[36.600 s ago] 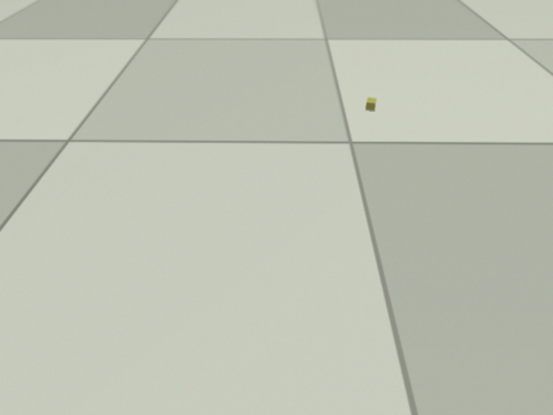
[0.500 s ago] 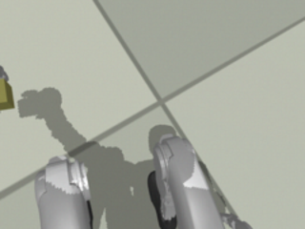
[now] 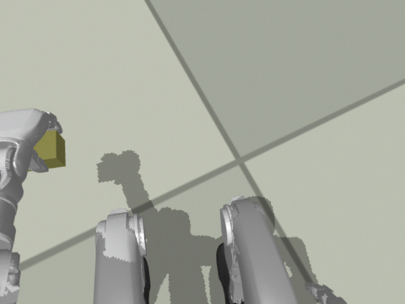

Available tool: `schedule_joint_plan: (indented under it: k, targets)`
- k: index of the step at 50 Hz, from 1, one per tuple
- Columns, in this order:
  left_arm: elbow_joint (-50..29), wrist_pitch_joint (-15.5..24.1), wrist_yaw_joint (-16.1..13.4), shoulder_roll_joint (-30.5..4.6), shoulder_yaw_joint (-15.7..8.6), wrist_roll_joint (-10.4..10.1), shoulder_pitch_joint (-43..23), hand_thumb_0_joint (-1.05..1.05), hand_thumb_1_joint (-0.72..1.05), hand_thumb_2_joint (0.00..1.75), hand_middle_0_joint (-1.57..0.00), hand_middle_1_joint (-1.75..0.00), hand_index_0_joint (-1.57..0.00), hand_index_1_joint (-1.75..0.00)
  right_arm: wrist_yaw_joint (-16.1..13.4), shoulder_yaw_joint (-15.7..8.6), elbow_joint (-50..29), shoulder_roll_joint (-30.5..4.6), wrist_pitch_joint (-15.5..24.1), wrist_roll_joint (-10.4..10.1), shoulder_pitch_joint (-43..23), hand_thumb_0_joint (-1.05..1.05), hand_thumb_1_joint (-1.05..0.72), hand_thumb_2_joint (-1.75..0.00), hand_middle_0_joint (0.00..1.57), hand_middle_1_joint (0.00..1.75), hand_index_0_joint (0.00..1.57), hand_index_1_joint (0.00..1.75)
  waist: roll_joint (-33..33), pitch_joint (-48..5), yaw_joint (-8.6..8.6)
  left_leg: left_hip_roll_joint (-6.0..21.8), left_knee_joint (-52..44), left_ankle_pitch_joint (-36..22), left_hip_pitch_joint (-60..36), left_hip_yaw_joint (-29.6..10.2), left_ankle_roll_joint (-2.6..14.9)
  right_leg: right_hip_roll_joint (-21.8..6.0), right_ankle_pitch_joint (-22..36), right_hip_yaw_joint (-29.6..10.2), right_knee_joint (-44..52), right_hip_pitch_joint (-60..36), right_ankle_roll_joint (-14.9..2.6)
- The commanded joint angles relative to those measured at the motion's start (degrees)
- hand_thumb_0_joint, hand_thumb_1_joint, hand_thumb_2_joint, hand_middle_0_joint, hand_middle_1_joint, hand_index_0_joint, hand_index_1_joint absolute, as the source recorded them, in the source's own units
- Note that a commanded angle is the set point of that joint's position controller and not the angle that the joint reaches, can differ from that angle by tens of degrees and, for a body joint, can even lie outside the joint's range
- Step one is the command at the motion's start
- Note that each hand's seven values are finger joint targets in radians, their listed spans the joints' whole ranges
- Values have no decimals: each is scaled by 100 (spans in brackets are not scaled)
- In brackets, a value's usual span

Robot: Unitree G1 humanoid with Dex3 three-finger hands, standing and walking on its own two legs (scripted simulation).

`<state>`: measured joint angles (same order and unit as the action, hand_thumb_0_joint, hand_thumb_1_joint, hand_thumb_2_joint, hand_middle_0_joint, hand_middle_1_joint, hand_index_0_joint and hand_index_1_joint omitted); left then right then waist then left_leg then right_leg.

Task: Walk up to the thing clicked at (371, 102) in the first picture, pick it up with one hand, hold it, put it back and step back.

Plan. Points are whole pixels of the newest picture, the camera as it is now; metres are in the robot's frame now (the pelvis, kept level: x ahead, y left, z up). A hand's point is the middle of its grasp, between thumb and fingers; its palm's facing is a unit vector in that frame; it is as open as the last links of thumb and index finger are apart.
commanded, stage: lift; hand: left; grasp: from above
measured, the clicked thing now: (40, 151) +0.46 +0.31 -0.14
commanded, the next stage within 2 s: hold in 1.14 s
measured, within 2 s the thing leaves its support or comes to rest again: neither
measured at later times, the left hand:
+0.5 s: hand out of the picture +0.37 +0.27 +0.11, palm faces -0.42 -0.12 -0.90, open 8.9 cm
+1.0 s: hand out of the picture +0.37 +0.25 +0.23, palm faces -0.41 -0.09 -0.91, open 8.9 cm
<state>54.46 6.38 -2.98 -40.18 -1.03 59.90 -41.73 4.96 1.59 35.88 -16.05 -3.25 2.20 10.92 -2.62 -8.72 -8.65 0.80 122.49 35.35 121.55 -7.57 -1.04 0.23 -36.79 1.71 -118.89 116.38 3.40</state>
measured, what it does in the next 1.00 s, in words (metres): rises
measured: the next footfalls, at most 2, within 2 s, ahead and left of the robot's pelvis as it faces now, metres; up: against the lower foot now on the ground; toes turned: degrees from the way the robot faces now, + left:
none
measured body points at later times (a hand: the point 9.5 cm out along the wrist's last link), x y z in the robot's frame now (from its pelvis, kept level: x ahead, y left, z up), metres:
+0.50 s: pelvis +0.01 +0.00 +0.17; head +0.13 +0.02 +0.61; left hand +0.39 +0.28 +0.16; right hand +0.15 -0.26 +0.05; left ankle +0.09 +0.13 -0.38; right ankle +0.11 -0.14 -0.38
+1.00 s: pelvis +0.05 +0.00 +0.29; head +0.11 +0.00 +0.74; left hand +0.39 +0.25 +0.28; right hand +0.17 -0.26 +0.17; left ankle +0.09 +0.13 -0.38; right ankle +0.11 -0.14 -0.38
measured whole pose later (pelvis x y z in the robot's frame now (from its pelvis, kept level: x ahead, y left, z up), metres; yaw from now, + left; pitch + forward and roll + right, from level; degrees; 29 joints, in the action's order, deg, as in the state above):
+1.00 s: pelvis +0.05 +0.00 +0.29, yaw +4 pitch +13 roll -1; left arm 45.3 -0.1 -7.0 -23.8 9.3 57.6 -19.8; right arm -3.0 -1.9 41.8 -13.9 1.4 -2.0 13.9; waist -2.4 -6.3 -3.5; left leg 2.7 58.8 23.6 48.1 -0.9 -1.0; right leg -0.7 -23.8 -0.7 -57.1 46.2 2.1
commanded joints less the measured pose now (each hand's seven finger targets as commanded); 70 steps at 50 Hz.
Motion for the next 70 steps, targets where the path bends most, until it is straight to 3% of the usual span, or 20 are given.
schedule_joint_plan:
  k: [1,3,10,13,16,17,18,19,20,25,28,33,38,45,51,55,56,61,66,70]
  targets:
    - [-1587,-28,-94,-1275,-308,-247,-1473,0,83,42,-113,-43,-116,-39,-191,-545,-326,-1203,110,-110,819,0,-90,-90,20,30,20,30,-1148,-3745,53,-29,-2133,-4,-3410,329,306,202,649,425,1700,-2141,-482]
    - [-1873,-84,-63,-1353,-381,-291,-1334,0,84,43,-114,-42,-118,-38,-247,-563,-365,-1185,95,-144,780,0,-90,-90,20,30,20,30,-1051,-3745,107,-12,-2320,-98,-3642,330,304,192,723,393,1912,-2378,-470]
    - [-2464,-294,-76,-1072,-334,-390,-773,0,82,43,-113,-40,-116,-37,-449,-583,-416,-971,73,-227,487,0,-90,-90,20,30,20,30,-896,-3626,210,-7,-3052,-213,-4457,462,293,171,743,244,2792,-3263,-436]
    - [-2498,-424,-51,-955,-305,-386,-265,0,83,42,-114,-40,-117,-37,-521,-574,-429,-895,62,-271,375,0,-89,-90,20,30,20,30,-712,-3387,293,-10,-3465,-210,-4777,523,295,181,659,194,3289,-3756,-425]
    - [-2711,-551,3,-635,-116,-455,-93,0,83,44,-113,-42,-116,-39,-585,-572,-451,-857,76,-315,250,0,-89,-90,20,30,20,30,-777,-3180,284,40,-4036,-20,-5270,423,259,190,595,205,3599,-4076,-417]
    - [-2691,-601,2,-681,-178,-454,77,0,83,44,-113,-43,-116,-40,-612,-578,-430,-849,89,-332,229,0,-89,-90,20,30,20,30,-648,-3122,338,30,-4157,-26,-5405,444,259,190,575,180,3788,-4249,-418]
    - [-2740,-624,9,-552,-53,-446,125,0,82,43,-113,-43,-116,-39,-636,-564,-416,-808,97,-346,221,0,-89,-90,20,30,20,30,-634,-2949,278,24,-4269,-45,-5449,469,255,190,590,163,3937,-4369,-417]
    - [-2880,-629,4,-653,-178,-495,204,0,82,41,-113,-40,-116,-37,-655,-554,-424,-805,123,-369,190,0,-89,-90,20,30,20,30,-604,-2981,359,29,-4419,-66,-5625,453,249,181,602,149,4037,-4574,-415]
    - [-2844,-649,23,-560,-123,-473,410,0,82,43,-113,-42,-116,-39,-682,-549,-410,-795,145,-378,175,0,-89,-90,20,30,20,30,-605,-2910,365,31,-4576,-122,-5792,437,236,189,664,141,4146,-4700,-417]
    - [-2723,-603,18,-296,104,-479,335,0,77,44,-110,-43,-112,-40,-819,-508,-298,-683,312,-406,204,0,-90,-90,20,30,20,30,-365,-2144,237,28,-5214,-201,-6268,469,227,183,689,19,4922,-5260,-406]
    - [-2624,-523,-20,-139,168,-494,441,0,75,42,-108,-42,-110,-39,-870,-531,-251,-686,444,-408,178,0,-90,-90,20,30,20,30,-405,-1889,316,53,-5707,12,-6655,417,209,178,571,-26,5304,-5615,-398]
    - [-2360,-447,-116,32,270,-399,682,0,76,42,-108,-44,-111,-41,-901,-558,-163,-626,581,-429,258,0,-90,-90,20,30,20,30,-323,-1862,431,-1,-6158,-614,-7350,519,161,169,932,-113,5923,-6329,-423]
    - [-2111,-432,-378,285,395,-322,684,0,79,44,-111,-45,-113,-43,-897,-556,-101,-571,655,-440,288,0,-90,-90,20,30,20,30,-116,-1590,427,-67,-6551,-956,-7722,661,166,194,1158,-174,6504,-6912,-402]
    - [-1914,-599,-646,257,453,-164,427,0,78,50,-109,-51,-112,-48,-874,-627,24,-594,666,-431,405,0,-90,-90,20,30,20,30,0,-1530,500,-113,-7085,-1611,-8417,722,152,189,1812,-254,7115,-7679,-348]
    - [-1703,-826,-662,505,587,-294,673,0,76,48,-109,-47,-112,-45,-840,-644,-1,-600,649,-452,350,0,-90,-90,20,30,20,30,33,-1394,607,-93,-7641,-1961,-9011,715,113,193,2109,-220,7491,-8187,-354]
    - [-1686,-894,-544,643,749,-335,699,0,75,45,-108,-45,-111,-43,-842,-653,8,-584,638,-458,341,0,-90,-90,20,30,20,30,115,-1184,574,-87,-7928,-2062,-9221,717,108,201,2203,-225,7735,-8368,-355]
    - [-1785,-871,-515,561,674,-373,689,0,73,45,-108,-44,-110,-42,-840,-672,-23,-607,642,-459,339,0,-90,-90,20,30,20,30,63,-1183,616,-90,-8005,-2041,-9323,736,99,198,2157,-209,7795,-8472,-355]
    - [-1977,-789,-415,679,783,-362,600,0,72,44,-107,-43,-109,-41,-837,-662,-74,-602,639,-469,275,0,-90,-90,20,30,20,30,-15,-1165,609,-75,-8277,-2254,-9735,746,73,212,2306,-193,7978,-8658,-379]
    - [-2127,-784,-410,500,670,-260,557,0,73,41,-107,-43,-110,-40,-841,-685,-13,-643,604,-464,296,0,-90,-90,20,30,20,30,39,-1348,627,-90,-8361,-2849,-10090,788,70,200,2841,-224,8113,-8990,-365]
    - [-2100,-773,-334,636,752,-252,631,0,73,44,-106,-44,-110,-41,-810,-705,7,-625,556,-462,294,0,-90,-90,20,30,20,30,32,-1245,660,-88,-8454,-3242,-10251,792,62,216,3146,-196,8182,-9174,-363]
